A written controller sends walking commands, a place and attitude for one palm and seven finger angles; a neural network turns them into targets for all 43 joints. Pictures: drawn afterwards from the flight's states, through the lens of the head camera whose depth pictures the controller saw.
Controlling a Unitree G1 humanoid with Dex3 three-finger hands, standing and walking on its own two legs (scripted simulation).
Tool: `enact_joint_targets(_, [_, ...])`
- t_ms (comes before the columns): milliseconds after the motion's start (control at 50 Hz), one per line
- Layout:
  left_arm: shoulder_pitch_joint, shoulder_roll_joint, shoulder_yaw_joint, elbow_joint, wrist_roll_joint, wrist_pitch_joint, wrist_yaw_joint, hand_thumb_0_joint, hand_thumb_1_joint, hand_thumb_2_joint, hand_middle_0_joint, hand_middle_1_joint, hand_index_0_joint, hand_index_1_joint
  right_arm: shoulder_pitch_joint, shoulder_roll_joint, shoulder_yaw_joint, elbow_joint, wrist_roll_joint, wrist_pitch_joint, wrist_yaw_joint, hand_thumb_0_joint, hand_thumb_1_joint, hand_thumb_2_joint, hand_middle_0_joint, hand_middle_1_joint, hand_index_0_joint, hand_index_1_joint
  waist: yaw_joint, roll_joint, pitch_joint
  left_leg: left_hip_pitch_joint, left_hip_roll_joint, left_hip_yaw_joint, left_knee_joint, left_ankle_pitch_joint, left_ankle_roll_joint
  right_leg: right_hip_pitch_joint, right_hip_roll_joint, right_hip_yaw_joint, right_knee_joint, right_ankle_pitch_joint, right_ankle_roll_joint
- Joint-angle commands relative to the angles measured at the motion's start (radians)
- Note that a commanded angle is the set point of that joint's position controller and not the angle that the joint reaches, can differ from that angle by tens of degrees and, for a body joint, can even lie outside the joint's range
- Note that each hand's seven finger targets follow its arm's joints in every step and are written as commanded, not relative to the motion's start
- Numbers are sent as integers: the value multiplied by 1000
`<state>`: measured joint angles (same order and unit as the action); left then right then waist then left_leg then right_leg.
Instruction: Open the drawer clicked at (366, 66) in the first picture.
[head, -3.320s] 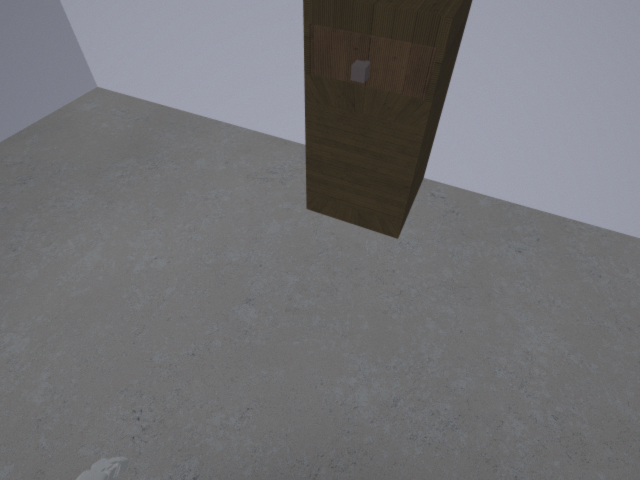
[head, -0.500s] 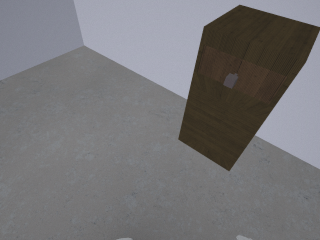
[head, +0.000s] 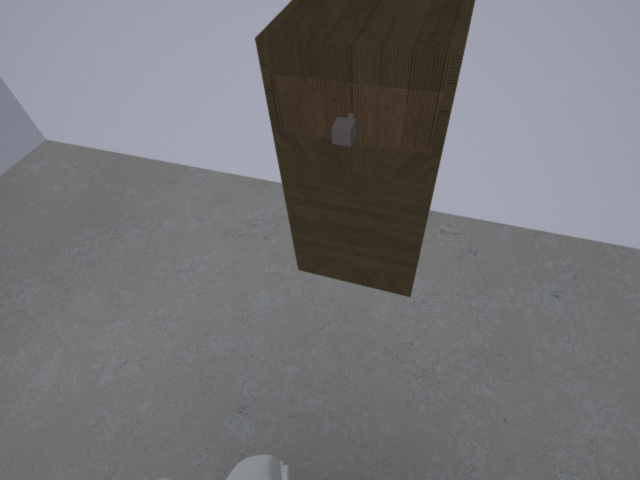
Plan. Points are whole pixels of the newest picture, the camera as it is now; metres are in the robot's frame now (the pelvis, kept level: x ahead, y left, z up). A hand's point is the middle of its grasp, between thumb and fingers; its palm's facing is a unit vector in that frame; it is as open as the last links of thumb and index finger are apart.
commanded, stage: turn to face it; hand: left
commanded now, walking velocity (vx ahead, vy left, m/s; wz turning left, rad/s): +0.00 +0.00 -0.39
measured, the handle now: (346, 126) +0.84 +0.00 -0.04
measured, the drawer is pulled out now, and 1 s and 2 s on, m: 0.00 0.00 0.00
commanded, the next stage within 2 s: take the last steps up to it in 0.34 s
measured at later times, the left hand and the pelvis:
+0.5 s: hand out of the picture +0.11 +0.23 -0.16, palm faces -0.15 -0.97 -0.18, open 7.4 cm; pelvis +0.00 +0.05 +0.02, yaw -12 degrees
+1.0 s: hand out of the picture +0.10 +0.19 -0.16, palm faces -0.20 -0.96 -0.21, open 7.2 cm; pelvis +0.06 +0.01 +0.01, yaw -14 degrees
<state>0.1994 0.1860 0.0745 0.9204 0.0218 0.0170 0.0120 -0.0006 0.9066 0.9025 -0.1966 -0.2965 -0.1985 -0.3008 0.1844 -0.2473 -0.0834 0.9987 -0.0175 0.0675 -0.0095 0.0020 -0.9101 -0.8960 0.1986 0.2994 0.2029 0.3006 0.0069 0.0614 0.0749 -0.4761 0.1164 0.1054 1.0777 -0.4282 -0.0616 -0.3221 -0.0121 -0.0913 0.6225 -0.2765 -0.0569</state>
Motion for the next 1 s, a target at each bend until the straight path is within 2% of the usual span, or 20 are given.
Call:
enact_joint_targets(0, [-2, 178, 30, -67, -3, -10, 8, 0, 900, 900, -200, -300, -200, -300, 19, -48, -3, -80, -9, -33, -3, 0, -900, -900, 200, 300, 200, 300, -2, -185, -99, -60, 5, -76, 30, 91, -17, 93, -221, 294, -342, 137, -86])
enact_joint_targets(200, [18, 219, 40, -43, 5, 4, 3, 0, 900, 900, -200, -300, -200, -300, 20, -43, 19, -96, 6, -46, -17, 0, -900, -900, 200, 300, 200, 300, 29, -205, -120, 63, -50, -68, -303, -11, 3, 157, -221, 409, -321, 210, -139])
enact_joint_targets(280, [-48, 199, 35, -47, -5, 16, 2, 0, 900, 900, -200, -300, -200, -300, 164, -32, 27, -50, 10, -61, -28, 0, -900, -900, 200, 300, 200, 300, -43, -178, -128, 314, -68, -48, -626, 166, 27, 22, -155, 379, -252, 143, -65])
enact_joint_targets(300, [-43, 158, 25, -57, -11, 21, -2, 0, 900, 900, -200, -300, -200, -300, 176, -69, 24, -45, 7, -68, -32, 0, -900, -900, 200, 300, 200, 300, -42, -66, -110, 386, 7, -133, -733, 139, 58, -83, -79, 319, -188, 21, -16])
enact_joint_targets(320, [-39, 107, 15, -74, -16, 24, -11, 0, 900, 900, -200, -300, -200, -300, 164, -143, 13, -63, -5, -72, -32, 0, -900, -900, 200, 300, 200, 300, -38, 166, -72, 376, 204, -369, -844, 113, 136, -204, 40, 188, -8, -114, 42])
enact_joint_targets(340, [-54, 112, 17, -81, -6, 25, -13, 0, 900, 900, -200, -300, -200, -300, 119, -172, 9, -91, -8, -68, -35, 0, -900, -900, 200, 300, 200, 300, -34, 219, -31, 273, 316, -463, -902, 129, 209, -219, 61, 116, 196, -238, 73])
enact_joint_targets(360, [-65, 134, 26, -67, 5, 32, -11, 0, 900, 900, -200, -300, -200, -300, 81, -154, 12, -93, -11, -73, -38, 0, -900, -900, 200, 300, 200, 300, -28, 210, -19, 211, 310, -439, -892, 204, 227, -198, 30, 160, 340, -245, 77])
enact_joint_targets(400, [-15, 119, 30, -31, 6, 30, -23, 0, 900, 900, -200, -300, -200, -300, 23, -105, 25, -98, -11, -79, -41, 0, -900, -900, 200, 300, 200, 300, 13, 54, -34, 257, 202, -252, -829, 377, 206, -201, 17, 136, 467, -152, 91])
enact_joint_targets(420, [0, 102, 21, -19, 5, 27, -24, 0, 900, 900, -200, -300, -200, -300, 27, -95, 26, -90, -10, -83, -41, 0, -900, -900, 200, 300, 200, 300, 13, 66, -63, 319, 163, -184, -796, 489, 197, -202, 11, 121, 447, -134, 97])
enact_joint_targets(460, [-13, 82, 8, -11, 2, 22, -28, 0, 900, 900, -200, -300, -200, -300, 94, -89, 25, -60, -9, -90, -40, 0, -900, -900, 200, 300, 200, 300, -21, 78, -97, 421, 168, -162, -779, 529, 201, -212, 2, 79, 385, -142, 104])
enact_joint_targets(560, [-122, 59, -10, -17, 6, 7, -41, 0, 900, 900, -200, -300, -200, -300, 228, -100, 7, 15, -17, -98, -31, 0, -900, -900, 200, 300, 200, 300, -91, 88, -44, 459, 214, -215, -825, 320, 218, -188, -22, 32, 191, -190, 92])
enact_joint_targets(620, [-109, 41, -14, 1, 4, -3, -45, 0, 900, 900, -200, -300, -200, -300, 223, -111, 2, 35, -20, -98, -26, 0, -900, -900, 200, 300, 200, 300, -81, 104, -41, 413, 216, -207, -826, 233, 208, -97, -19, 9, 66, -193, 77])
enact_joint_targets(680, [-20, 30, -14, 54, 2, -22, -39, 0, 900, 900, -200, -300, -200, -300, 215, -89, 7, 59, -14, -98, -20, 0, -900, -900, 200, 300, 200, 300, -32, 68, -63, 343, 167, -154, -736, 233, 160, 99, 9, -39, -171, -34, 60])
enact_joint_targets(700, [47, 47, -10, 83, 0, -29, -33, 0, 900, 900, -200, -300, -200, -300, 197, -71, 11, 63, -8, -100, -16, 0, -900, -900, 200, 300, 200, 300, 1, 31, -73, 263, 139, -114, -677, 180, 129, 229, -10, -17, -253, 28, 47])
enact_joint_targets(720, [118, 94, -2, 116, 2, -38, -21, 0, 900, 900, -200, -300, -200, -300, 188, -25, 23, 58, 0, -106, -10, 0, -900, -900, 200, 300, 200, 300, 33, -81, -85, 80, 92, -46, -561, 99, 91, 420, -120, 106, -299, -30, 4])
enact_joint_targets(740, [207, 182, 16, 148, 5, -43, -9, 0, 900, 900, -200, -300, -200, -300, 148, 34, 42, 25, 3, -110, -5, 0, -900, -900, 200, 300, 200, 300, 73, -315, -68, -141, -29, 87, -344, -80, 40, 530, -321, 361, -392, -98, -88])
enact_joint_targets(760, [280, 206, 22, 162, -7, -43, 0, 0, 900, 900, -200, -300, -200, -300, 42, -18, 34, -13, -7, -98, -2, 0, -900, -900, 200, 300, 200, 300, 118, -308, -40, -209, -18, 15, -190, -179, 41, 457, -405, 483, -444, -159, -156])
enact_joint_targets(800, [224, 145, 10, 166, -3, -49, 7, 0, 900, 900, -200, -300, -200, -300, 0, -15, 20, -7, -10, -91, 7, 0, -900, -900, 200, 300, 200, 300, 81, -248, 88, -252, 22, -53, -54, -65, 50, 313, -368, 435, -479, -224, -159])
enact_joint_targets(860, [133, 91, -4, 133, 5, -64, 10, 0, 900, 900, -200, -300, -200, -300, 96, 30, 12, 35, -13, -79, 21, 0, -900, -900, 200, 300, 200, 300, -2, -165, 80, -132, 30, -28, -69, 73, 33, 180, -284, 220, -471, -98, -101])
enact_joint_targets(980, [168, 117, -12, 157, 5, -86, 5, 0, 900, 900, -200, -300, -200, -300, 26, 30, 13, -8, -5, -86, 40, 0, -900, -900, 200, 300, 200, 300, -7, -205, 89, -82, 20, -2, -252, 189, 34, 155, -254, 152, -471, 19, -98])
